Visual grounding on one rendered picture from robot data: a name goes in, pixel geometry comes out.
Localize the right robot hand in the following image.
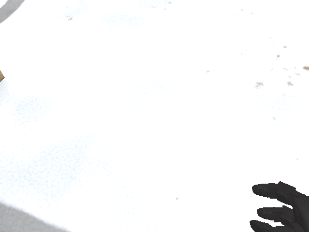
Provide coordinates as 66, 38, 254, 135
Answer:
249, 181, 309, 232

